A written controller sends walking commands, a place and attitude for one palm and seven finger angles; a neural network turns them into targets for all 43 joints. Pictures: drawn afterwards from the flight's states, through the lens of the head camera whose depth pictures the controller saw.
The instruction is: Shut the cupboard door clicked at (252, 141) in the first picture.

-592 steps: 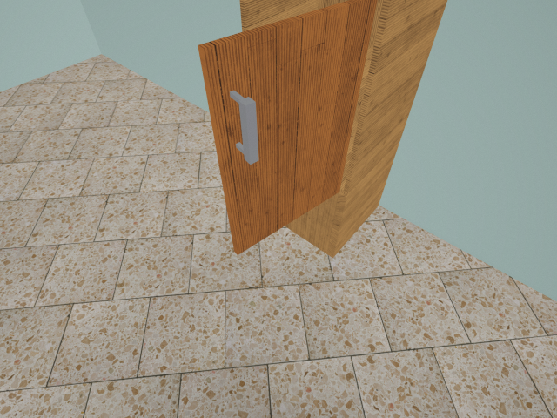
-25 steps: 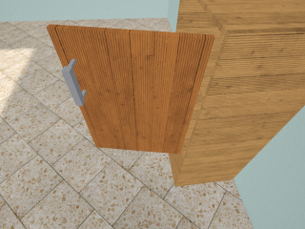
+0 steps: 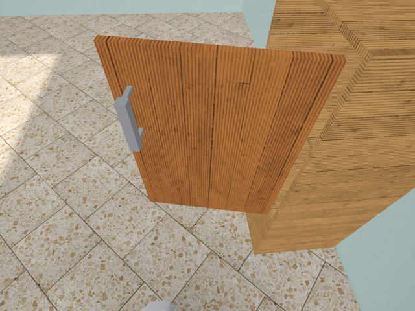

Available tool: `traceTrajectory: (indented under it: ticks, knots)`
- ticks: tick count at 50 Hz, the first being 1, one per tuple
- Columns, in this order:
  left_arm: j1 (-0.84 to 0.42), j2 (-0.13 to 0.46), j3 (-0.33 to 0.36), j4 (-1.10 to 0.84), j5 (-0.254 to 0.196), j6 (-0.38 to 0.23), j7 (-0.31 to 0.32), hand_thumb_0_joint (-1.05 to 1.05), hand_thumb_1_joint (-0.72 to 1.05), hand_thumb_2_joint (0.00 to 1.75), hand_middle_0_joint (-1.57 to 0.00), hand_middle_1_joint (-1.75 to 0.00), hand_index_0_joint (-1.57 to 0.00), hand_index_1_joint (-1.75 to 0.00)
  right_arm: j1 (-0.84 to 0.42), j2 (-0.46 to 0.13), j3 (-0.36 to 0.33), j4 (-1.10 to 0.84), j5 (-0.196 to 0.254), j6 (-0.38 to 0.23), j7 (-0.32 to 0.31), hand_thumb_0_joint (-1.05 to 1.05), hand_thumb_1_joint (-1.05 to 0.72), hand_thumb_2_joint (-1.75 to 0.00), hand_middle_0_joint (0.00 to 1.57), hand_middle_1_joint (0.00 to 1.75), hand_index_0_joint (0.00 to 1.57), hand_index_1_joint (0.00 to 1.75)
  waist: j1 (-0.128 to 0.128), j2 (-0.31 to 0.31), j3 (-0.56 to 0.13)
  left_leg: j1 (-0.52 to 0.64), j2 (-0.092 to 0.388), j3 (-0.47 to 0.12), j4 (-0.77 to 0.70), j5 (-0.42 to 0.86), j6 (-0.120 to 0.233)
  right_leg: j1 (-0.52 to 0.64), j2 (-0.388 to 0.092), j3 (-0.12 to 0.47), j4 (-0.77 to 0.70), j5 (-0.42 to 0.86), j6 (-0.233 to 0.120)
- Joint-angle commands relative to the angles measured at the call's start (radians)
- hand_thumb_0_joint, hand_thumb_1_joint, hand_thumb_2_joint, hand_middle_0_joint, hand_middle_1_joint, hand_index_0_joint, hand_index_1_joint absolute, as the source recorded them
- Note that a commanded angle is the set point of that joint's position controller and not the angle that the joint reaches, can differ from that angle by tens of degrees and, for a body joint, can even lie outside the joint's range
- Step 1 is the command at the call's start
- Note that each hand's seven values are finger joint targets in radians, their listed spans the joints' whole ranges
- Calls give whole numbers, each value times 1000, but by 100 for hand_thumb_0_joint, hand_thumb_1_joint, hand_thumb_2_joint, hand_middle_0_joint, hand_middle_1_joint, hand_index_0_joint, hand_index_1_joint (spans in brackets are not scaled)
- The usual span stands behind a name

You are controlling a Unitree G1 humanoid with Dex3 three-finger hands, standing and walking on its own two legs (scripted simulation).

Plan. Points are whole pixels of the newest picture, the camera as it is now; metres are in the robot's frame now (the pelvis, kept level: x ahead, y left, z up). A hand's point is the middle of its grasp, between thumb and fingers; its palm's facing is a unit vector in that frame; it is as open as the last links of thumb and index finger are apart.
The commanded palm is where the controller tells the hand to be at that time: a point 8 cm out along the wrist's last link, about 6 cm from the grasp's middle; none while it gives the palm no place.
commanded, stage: come to a stop and stand still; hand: left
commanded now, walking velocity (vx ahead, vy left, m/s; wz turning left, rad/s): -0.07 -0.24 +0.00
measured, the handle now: (132, 119) +0.44 +0.21 +0.09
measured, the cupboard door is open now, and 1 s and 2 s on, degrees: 78 78 78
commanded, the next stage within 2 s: look again from close up in 1.44 s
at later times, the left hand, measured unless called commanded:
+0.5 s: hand out of the picture +0.06 +0.19 -0.17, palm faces -0.05 -0.97 -0.23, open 7.3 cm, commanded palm none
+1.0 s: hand out of the picture +0.03 +0.16 -0.17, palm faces -0.04 -0.98 -0.21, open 7.4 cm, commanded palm none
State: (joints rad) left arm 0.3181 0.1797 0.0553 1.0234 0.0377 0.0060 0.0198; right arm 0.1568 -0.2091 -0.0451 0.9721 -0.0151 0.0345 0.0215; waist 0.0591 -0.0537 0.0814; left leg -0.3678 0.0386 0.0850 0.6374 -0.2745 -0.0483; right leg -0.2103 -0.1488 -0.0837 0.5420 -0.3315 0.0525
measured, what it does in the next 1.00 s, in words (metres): steps on the spot: left foot, then right foot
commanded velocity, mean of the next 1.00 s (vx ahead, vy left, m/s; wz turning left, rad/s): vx -0.02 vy -0.06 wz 0.00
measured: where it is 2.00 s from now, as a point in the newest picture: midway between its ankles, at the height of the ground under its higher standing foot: outside the picture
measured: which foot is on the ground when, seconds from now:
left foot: up 0.00-0.02, down 0.04-1.00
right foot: down 0.00-0.04, up 0.06-0.42, down 0.44-1.00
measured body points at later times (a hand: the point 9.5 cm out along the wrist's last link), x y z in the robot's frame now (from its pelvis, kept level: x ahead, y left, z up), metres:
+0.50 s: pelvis -0.01 +0.02 -0.01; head +0.02 +0.00 +0.44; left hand +0.06 +0.24 -0.15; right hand +0.02 -0.23 -0.17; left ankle +0.03 +0.13 -0.73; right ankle -0.01 -0.09 -0.74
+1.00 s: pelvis +0.02 -0.01 +0.00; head +0.03 -0.02 +0.45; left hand +0.03 +0.22 -0.15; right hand +0.00 -0.22 -0.16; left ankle +0.02 +0.11 -0.74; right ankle -0.01 -0.09 -0.74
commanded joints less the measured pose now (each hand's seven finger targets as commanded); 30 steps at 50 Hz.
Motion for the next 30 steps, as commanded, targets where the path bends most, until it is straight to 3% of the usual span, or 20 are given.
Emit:
traceTrajectory:
  ticks: [1, 2, 3, 4, 5, 7, 9, 13, 17, 19, 20, 21, 22, 23, 25, 26, 27, 28, 29, 30]
  knots:
    - [44, 93, 33, -71, -10, 9, 14, 0, 90, 90, -20, -30, -20, -30, 203, -153, -32, -4, -10, -46, -21, 0, -90, -90, 20, 30, 20, 30, -78, 262, -151, 405, 218, -228, -251, 408, 91, -247, 56, -39, 245, -142, -42]
    - [53, 56, 19, -78, -15, 15, 21, 0, 90, 90, -20, -30, -20, -30, 229, -191, -33, -10, -10, -36, -30, 0, -90, -90, 20, 30, 20, 30, -92, 333, -158, 286, 328, -335, -320, 458, 182, -226, 95, 18, 411, -346, -38]
    - [54, 49, 12, -77, -14, 19, 28, 0, 90, 90, -20, -30, -20, -30, 196, -177, -27, -11, -12, -43, -42, 0, -90, -90, 20, 30, 20, 30, -82, 311, -148, 228, 355, -388, -355, 382, 226, -229, 95, 78, 500, -337, -52]
    - [29, 70, 13, -59, -14, 13, 27, 0, 90, 90, -20, -30, -20, -30, 134, -166, -22, -12, -14, -49, -50, 0, -90, -90, 20, 30, 20, 30, -70, 320, -123, 174, 329, -372, -374, 300, 228, -220, 80, 117, 530, -262, -59]
    - [14, 89, 16, -42, -12, 5, 17, 0, 90, 90, -20, -30, -20, -30, 71, -125, -9, -15, -16, -55, -52, 0, -90, -90, 20, 30, 20, 30, -50, 259, -65, 135, 281, -299, -363, 318, 217, -218, 70, 118, 523, -188, -60]
    - [35, 64, 4, -13, -19, 4, 4, 0, 90, 90, -20, -30, -20, -30, 47, -96, 4, -8, -14, -64, -56, 0, -90, -90, 20, 30, 20, 30, -36, 210, -71, 166, 237, -203, -338, 487, 197, -188, 80, 102, 452, -110, -41]
    - [24, 66, -1, -16, -22, 14, 0, 0, 90, 90, -20, -30, -20, -30, 77, -104, 0, 9, -13, -59, -65, 0, -90, -90, 20, 30, 20, 30, -54, 190, -102, 235, 259, -192, -303, 646, 207, -183, 93, 84, 383, -129, -29]
    - [-30, 75, 9, -58, -16, 33, -4, 0, 90, 90, -20, -30, -20, -30, 99, -126, -25, 20, -17, -41, -73, 0, -90, -90, 20, 30, 20, 30, -75, 167, -82, 234, 296, -213, -301, 577, 231, -200, 106, 82, 354, -162, -34]
    - [-24, 52, 7, -68, -17, 31, -5, 0, 90, 90, -20, -30, -20, -30, 78, -140, -34, 14, -21, -34, -65, 0, -90, -90, 20, 30, 20, 30, -70, 214, -105, 173, 270, -213, -316, 385, 208, -93, 115, 53, 184, -114, -49]
    - [24, 47, 7, -50, -17, 17, -2, 0, 90, 90, -20, -30, -20, -30, 71, -124, -32, 18, -14, -33, -60, 0, -90, -90, 20, 30, 20, 30, -41, 176, -123, 115, 227, -189, -273, 275, 172, 41, 124, 30, -26, 37, -53]
    - [127, 77, -10, -20, -14, 4, 32, 0, 90, 90, -20, -30, -20, -30, -17, -171, -43, -36, 17, -46, -60, 0, -90, -90, 20, 30, 20, 30, 16, 74, -191, 198, 193, -79, -51, 299, 103, -12, 53, 150, -207, 175, -57]
    - [-12, 147, -12, -98, -6, -6, 28, 0, 90, 90, -20, -30, -20, -30, 47, -66, -23, -74, 8, -31, -35, 0, -90, -90, 20, 30, 20, 30, -67, -138, -110, 1, 43, 12, 44, -90, 54, -38, -46, 279, -281, 25, -109]
    - [-46, 162, -19, -121, -5, -12, 23, 0, 90, 90, -20, -30, -20, -30, 62, -45, -11, -76, -6, -24, -21, 0, -90, -90, 20, 30, 20, 30, -73, -54, -103, 14, 4, -4, 128, -162, 42, -97, -74, 303, -283, -76, -175]
    - [-67, 149, -20, -131, -8, -30, 25, 0, 90, 90, -20, -30, -20, -30, 82, -23, -3, -67, -9, -14, -12, 0, -90, -90, 20, 30, 20, 30, -84, -1, -116, -6, 5, -12, 180, -143, 41, -76, -73, 297, -296, -57, -205]
    - [-101, 129, -11, -134, -12, -41, 35, 0, 90, 90, -20, -30, -20, -30, 120, -36, -2, -73, -7, -21, -18, 0, -90, -90, 20, 30, 20, 30, -107, -130, -90, -30, 22, -51, 205, -125, 62, -54, -56, 234, -222, 186, -219]
    - [-104, 116, -13, -134, -12, -40, 37, 0, 90, 90, -20, -30, -20, -30, 132, -28, 2, -71, -4, -26, -23, 0, -90, -90, 20, 30, 20, 30, -107, -114, -86, 21, 20, -44, 136, -125, 61, -79, -50, 212, -201, 210, -221]
    - [-109, 119, -15, -132, -13, -35, 35, 0, 90, 90, -20, -30, -20, -30, 155, -18, 8, -61, -2, -30, -27, 0, -90, -90, 20, 30, 20, 30, -114, -73, -71, 94, 15, -31, 24, -88, 57, -122, -35, 187, -178, 153, -205]
    - [-114, 115, -18, -128, -17, -35, 32, 0, 90, 90, -20, -30, -20, -30, 176, -3, 15, -42, -4, -38, -27, 0, -90, -90, 20, 30, 20, 30, -119, 13, -40, 168, 8, -26, -94, 2, 54, -165, -10, 165, -148, 103, -178]
    - [-97, 100, -24, -122, -24, -30, 29, 0, 90, 90, -20, -30, -20, -30, 194, -22, 20, -31, -7, -46, -28, 0, -90, -90, 20, 30, 20, 30, -108, 119, -4, 171, 42, -87, -167, 74, 70, -190, 41, 150, -107, 35, -140]
    - [-73, 86, -27, -117, -27, -26, 27, 0, 90, 90, -20, -30, -20, -30, 188, -39, 24, -29, -11, -50, -32, 0, -90, -90, 20, 30, 20, 30, -84, 141, 24, 107, 94, -136, -219, 55, 96, -161, 87, 134, -110, -12, -113]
